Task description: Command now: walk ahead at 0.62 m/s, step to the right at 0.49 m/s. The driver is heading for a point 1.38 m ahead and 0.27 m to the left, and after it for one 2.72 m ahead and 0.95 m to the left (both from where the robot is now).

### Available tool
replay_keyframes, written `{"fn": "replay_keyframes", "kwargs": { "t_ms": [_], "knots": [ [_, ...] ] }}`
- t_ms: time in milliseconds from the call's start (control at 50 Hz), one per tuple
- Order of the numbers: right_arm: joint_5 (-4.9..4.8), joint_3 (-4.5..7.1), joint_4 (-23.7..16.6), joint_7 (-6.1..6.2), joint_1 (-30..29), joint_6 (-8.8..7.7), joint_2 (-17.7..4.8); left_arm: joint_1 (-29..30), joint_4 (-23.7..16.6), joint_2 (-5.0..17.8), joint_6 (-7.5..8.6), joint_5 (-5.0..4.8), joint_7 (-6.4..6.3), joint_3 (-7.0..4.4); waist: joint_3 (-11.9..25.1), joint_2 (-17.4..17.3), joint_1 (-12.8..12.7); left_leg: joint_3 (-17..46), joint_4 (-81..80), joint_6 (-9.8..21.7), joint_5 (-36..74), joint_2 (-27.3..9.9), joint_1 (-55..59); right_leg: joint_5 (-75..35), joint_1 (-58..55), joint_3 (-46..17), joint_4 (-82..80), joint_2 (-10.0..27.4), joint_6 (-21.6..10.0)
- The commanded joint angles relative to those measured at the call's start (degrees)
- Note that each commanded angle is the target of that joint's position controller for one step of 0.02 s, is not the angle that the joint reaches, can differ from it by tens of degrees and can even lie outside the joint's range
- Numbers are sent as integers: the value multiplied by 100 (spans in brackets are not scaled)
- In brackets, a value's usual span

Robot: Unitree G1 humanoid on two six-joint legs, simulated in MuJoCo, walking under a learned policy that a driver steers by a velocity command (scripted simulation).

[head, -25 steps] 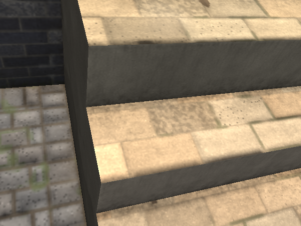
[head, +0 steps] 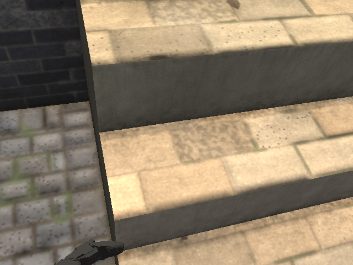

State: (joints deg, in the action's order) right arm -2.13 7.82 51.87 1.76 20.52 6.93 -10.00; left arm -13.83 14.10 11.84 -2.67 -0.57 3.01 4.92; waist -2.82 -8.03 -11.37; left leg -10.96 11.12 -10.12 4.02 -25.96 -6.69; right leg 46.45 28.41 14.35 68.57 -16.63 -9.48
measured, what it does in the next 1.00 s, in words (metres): steps on the spot: right foot 0.22 m higher, then left foot 0.21 m lower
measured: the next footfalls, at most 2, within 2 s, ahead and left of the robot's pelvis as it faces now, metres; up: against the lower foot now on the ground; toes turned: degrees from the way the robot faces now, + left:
right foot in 0.24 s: +0.07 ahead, -0.13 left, +0.22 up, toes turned +11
left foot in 0.54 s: +0.02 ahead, +0.14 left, +0.01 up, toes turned +23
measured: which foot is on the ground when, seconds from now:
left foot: down 0.00-0.30, up 0.32-0.52, down 0.54-1.00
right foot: down 0.00-0.06, up 0.08-0.22, down 0.24-1.00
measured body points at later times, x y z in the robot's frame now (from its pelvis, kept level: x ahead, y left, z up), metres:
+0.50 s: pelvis +0.02 +0.00 +0.04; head +0.04 +0.05 +0.49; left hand +0.10 +0.24 -0.08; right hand +0.17 -0.29 -0.04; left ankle -0.05 +0.13 -0.72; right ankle +0.04 -0.13 -0.60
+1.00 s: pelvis +0.00 +0.02 -0.01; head +0.00 +0.12 +0.43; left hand +0.09 +0.22 -0.14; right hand +0.05 -0.25 -0.10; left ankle -0.03 +0.14 -0.79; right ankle -0.01 -0.11 -0.60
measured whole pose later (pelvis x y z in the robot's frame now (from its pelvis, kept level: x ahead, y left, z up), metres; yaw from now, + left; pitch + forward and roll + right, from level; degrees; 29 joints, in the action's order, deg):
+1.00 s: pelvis +0.00 +0.02 -0.01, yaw +5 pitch -2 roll -16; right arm -4.6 6.7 49.5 3.2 22.7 6.4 -8.9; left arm -20.0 22.3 10.9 -2.1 0.2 6.6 3.6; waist -2.7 -3.8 -9.1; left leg -13.3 4.0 -15.6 8.1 -24.1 1.2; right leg 43.3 32.1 9.9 74.1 -15.0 -13.2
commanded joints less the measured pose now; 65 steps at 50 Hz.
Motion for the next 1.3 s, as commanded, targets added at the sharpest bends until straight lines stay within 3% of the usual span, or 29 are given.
{"fn": "replay_keyframes", "kwargs": {
  "t_ms": [20,40,80,120,180,200,220,260,300,340,400,460,540,560,580,600,620,700,760,800,880,940,1000,1100,1140,1220,1240,1280,1300],
  "knots": [
    [212,474,-1056,-82,78,119,-1430,1647,-648,-455,211,90,32,166,392,1747,1059,679,1023,1188,-4477,592,-300,-7145,741,-2858,-2700,2070,-1324],
    [147,359,-958,-232,383,148,-1365,1268,64,-280,268,27,-94,-27,77,-788,1442,-15,-138,1184,-1666,1228,722,-8210,656,-2056,-985,1964,-913],
    [154,-89,180,106,2271,114,9,1792,232,119,304,4,-4,-412,679,-1173,2199,-345,-601,1096,1754,1242,2514,-1873,1321,-697,2078,827,-380],
    [306,-539,-182,342,984,-24,485,1414,190,-298,253,-61,474,-203,-28,-294,1134,-615,66,509,1421,1081,817,-785,1508,-1064,3676,769,-385],
    [-182,-525,-1659,335,-1753,-94,-868,248,259,-236,-291,172,442,-93,-341,528,-420,-590,-691,5,2881,660,-926,-115,379,-881,1937,367,-36],
    [-81,-13,-1460,223,-1812,-293,-2017,-949,413,-276,-302,-3,306,6,134,-40,-1020,-400,-342,224,3360,24,207,345,312,-1047,644,743,-129],
    [-195,-259,-1498,222,-371,-56,-1017,328,-12,-102,-77,166,246,-85,-24,-125,292,-459,-1203,-1325,7660,876,6,639,-830,346,-250,37,-55],
    [-96,29,-626,285,786,-332,-1867,-1202,-122,501,45,98,196,-428,2048,-1885,-198,-111,454,-1420,11616,765,1182,-861,-2850,-1311,-1132,544,-526],
    [-348,166,-939,80,-705,-130,-1815,326,-612,1158,-134,-40,56,-456,1774,2418,-465,842,3801,65,1779,1880,1535,1165,1245,-5768,-5137,2282,-1186],
    [87,202,-1335,105,-1525,101,-1334,1240,-96,537,-26,33,-10,-244,657,2225,87,2036,6192,737,-4163,2552,-170,-1638,2224,-5582,-5044,2627,-2261],
    [-279,-88,-766,258,98,-347,-764,83,1036,278,99,256,-348,-478,1090,806,964,1700,407,1040,-857,1085,604,-2920,173,-4294,-3173,2206,-791],
    [41,-207,-33,382,897,-386,-315,285,1152,114,70,270,-160,-472,1047,-146,1153,223,-1335,598,2025,1249,1875,-1946,118,-2013,-528,1155,-64],
    [214,-495,-602,245,-747,-297,-357,-362,1248,-212,-145,-35,328,-255,-26,190,32,-72,-1353,99,3022,700,940,-865,1136,-1837,1670,679,-299],
    [41,-433,-667,275,-1074,-231,-743,-538,1058,-224,-132,-55,402,-201,-59,455,-291,36,-990,103,3202,417,765,-464,1264,-1935,1296,714,-383],
    [-295,-337,-360,308,1166,-279,-991,432,441,450,-99,196,274,-366,740,1155,1125,384,-1774,-291,4758,-196,-43,-1113,-1186,-2120,934,886,-742],
    [-77,105,-171,410,30,-405,-2110,-1119,699,335,-17,101,313,-449,1090,-454,-64,-206,-367,271,3415,539,436,-707,-1235,-1399,109,554,-399],
    [-109,224,-415,451,-236,-447,-2220,-1399,793,581,-13,232,397,-465,1013,160,-167,-173,-681,175,2510,813,202,-824,-1276,-1161,-799,130,-533],
    [-102,129,-288,312,161,-226,-1542,-758,876,-37,38,206,603,-224,280,-127,4,-107,-1533,110,843,482,1128,-1834,613,-2736,139,1002,-988],
    [-404,-148,6,155,1608,-215,-610,269,357,227,113,223,428,-253,598,1519,1023,254,-1441,-575,893,91,245,-1983,-240,-2269,679,1138,-1066],
    [-230,-65,319,193,1607,-265,-1053,-807,477,-179,102,28,358,-244,1436,-418,525,-117,-1156,-1093,3900,265,1370,-1913,-504,-1824,1704,1043,-795],
    [-51,90,-489,122,-341,-264,-1461,-711,410,-464,185,-203,333,-81,872,-1126,-181,-778,589,-902,7489,707,1103,104,498,-260,1811,138,-722],
    [-166,177,-583,261,409,-266,-1257,-671,44,267,102,160,242,-295,615,-1412,196,-488,-119,-1165,8315,487,605,-613,-1194,143,-1021,-254,-753],
    [-353,197,-898,117,235,-23,-1024,-258,229,-98,312,109,452,-115,390,544,294,188,-382,-700,26,164,366,-3125,166,-2549,-1072,1176,-1134],
    [-301,-169,-629,179,2044,-180,-79,673,33,-433,433,103,440,-203,283,-3,1443,-117,-988,-1448,1759,63,-433,-1529,353,-1472,1972,1082,-655],
    [-39,-11,-588,184,1041,-269,-809,-356,262,-615,362,-153,345,-115,1036,-1776,704,-608,-494,-1582,6619,521,1114,-503,306,-800,2353,597,-615],
    [-92,352,-1089,217,-977,-307,-1918,-1953,-29,181,133,24,100,-183,648,-1873,-911,-736,449,-1888,10481,682,841,579,-901,861,-1391,-472,-438],
    [-149,505,-1147,158,-966,-247,-2083,-2203,3,389,186,46,95,-239,1013,-1086,-1108,-410,1370,-1805,8154,727,997,-428,-849,97,-2574,-116,-627],
    [-551,423,-1655,73,-834,-124,-1237,262,-670,352,529,58,41,-174,527,3931,-398,832,5175,-780,-3488,1137,800,-834,3305,-5266,-4978,3475,-2249],
    [-556,452,-2009,58,-1482,-199,-1257,574,-201,-561,637,10,33,45,-187,1879,-25,1871,5190,198,-5420,807,-556,-2751,3206,-4841,-4445,3516,-2362]
  ]
}}
Keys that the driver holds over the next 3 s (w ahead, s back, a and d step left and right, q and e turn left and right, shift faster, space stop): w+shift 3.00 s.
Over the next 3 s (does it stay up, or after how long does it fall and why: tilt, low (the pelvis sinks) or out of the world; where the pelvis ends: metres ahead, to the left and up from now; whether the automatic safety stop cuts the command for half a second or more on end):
stays up -0.07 0.21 -0.03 its command is cut before an obstacle from the start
